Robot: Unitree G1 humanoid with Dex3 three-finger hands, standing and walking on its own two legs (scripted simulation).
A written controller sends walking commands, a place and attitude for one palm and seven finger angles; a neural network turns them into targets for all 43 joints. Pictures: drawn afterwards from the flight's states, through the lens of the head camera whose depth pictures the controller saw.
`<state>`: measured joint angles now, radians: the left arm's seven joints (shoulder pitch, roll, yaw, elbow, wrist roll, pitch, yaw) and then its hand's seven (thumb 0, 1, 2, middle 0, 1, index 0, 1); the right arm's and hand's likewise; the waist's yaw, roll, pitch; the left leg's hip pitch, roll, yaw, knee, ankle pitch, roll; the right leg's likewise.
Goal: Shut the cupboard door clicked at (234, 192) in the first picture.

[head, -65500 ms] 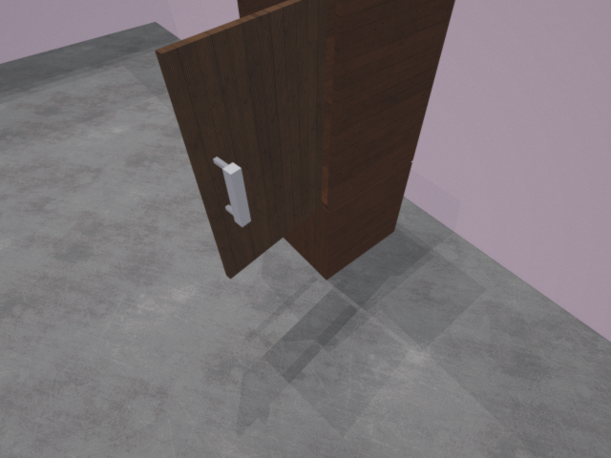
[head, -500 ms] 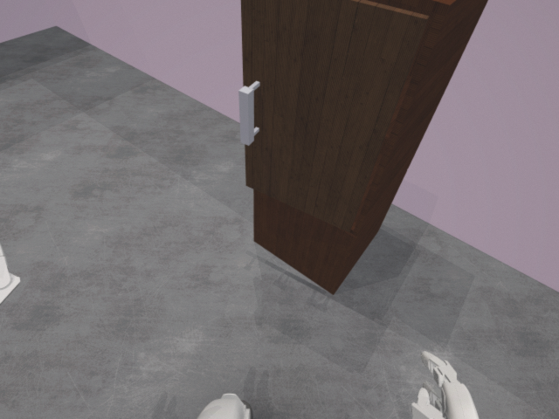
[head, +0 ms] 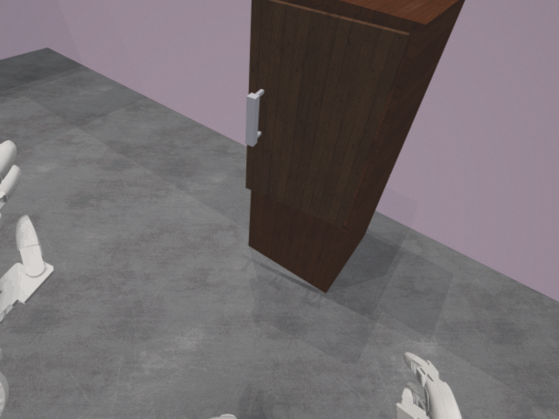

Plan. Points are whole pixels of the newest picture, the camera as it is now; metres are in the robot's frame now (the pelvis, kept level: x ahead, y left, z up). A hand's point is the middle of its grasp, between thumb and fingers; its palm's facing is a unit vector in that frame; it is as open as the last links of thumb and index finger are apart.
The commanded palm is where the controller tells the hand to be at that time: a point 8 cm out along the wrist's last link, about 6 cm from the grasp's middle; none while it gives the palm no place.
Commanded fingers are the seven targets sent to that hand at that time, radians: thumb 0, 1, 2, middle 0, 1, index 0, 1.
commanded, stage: step back with the hand held close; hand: left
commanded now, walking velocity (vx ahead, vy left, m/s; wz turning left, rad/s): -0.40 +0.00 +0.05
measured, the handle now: (256, 117) +0.87 +0.15 -0.02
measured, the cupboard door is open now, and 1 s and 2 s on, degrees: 8 8 8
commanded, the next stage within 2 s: stop stepping back and stand still in 0.06 s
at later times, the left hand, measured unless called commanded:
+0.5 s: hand out of the picture +0.09 +0.30 +0.19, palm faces +0.48 -0.83 -0.27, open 7.4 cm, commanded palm +0.01 +0.34 +0.19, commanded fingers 0.00 0.90 0.90 -0.20 -0.30 -0.20 -0.30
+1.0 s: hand out of the picture +0.06 +0.32 +0.18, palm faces +0.46 -0.80 -0.38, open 7.4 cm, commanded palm -0.01 +0.36 +0.19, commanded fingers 0.00 0.90 0.90 -0.20 -0.30 -0.20 -0.30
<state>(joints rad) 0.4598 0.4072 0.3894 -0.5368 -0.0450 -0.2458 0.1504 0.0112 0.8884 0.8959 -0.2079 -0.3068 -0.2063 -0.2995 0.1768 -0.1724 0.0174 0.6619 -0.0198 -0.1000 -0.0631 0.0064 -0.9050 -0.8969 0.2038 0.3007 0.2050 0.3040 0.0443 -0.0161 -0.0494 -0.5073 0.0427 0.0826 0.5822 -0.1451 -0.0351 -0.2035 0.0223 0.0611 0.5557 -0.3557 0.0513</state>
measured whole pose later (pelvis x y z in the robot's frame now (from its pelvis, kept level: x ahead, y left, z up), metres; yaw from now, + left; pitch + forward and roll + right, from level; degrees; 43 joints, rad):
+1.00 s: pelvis -0.15 +0.06 +0.01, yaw -1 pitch -1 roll +0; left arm 0.50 0.36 0.38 -0.46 -0.03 -0.18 0.19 0.01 0.89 0.90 -0.21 -0.31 -0.21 -0.30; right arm 0.27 -0.26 -0.03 0.66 -0.01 -0.09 -0.10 0.01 -0.91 -0.90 0.20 0.30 0.20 0.30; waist 0.00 -0.01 -0.01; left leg -0.28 0.07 0.07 0.54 -0.22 0.01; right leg -0.20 -0.01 -0.11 0.58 -0.36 -0.03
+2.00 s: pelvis -0.18 +0.09 +0.02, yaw -2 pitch -2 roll -1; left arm 0.36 0.19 0.02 1.13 0.01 0.03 0.02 0.00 0.93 0.90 -0.20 -0.30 -0.20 -0.30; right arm 0.33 -0.15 0.00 1.09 -0.02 0.03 -0.02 0.00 -0.91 -0.90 0.20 0.30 0.20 0.30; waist -0.01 0.02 0.05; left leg -0.26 0.04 0.10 0.45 -0.16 0.02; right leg -0.16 -0.03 -0.09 0.43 -0.24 0.00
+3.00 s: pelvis -0.16 +0.09 +0.02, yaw -3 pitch -2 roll +0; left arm 0.22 0.23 0.02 1.14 0.02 -0.01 0.02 0.00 0.91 0.90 -0.20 -0.30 -0.20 -0.30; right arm 0.20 -0.24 -0.02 1.11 -0.02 0.01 -0.01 0.00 -0.91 -0.90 0.20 0.30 0.20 0.30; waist -0.01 0.02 0.05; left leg -0.19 0.04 0.11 0.38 -0.15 0.01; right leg -0.10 -0.03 -0.07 0.37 -0.23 0.00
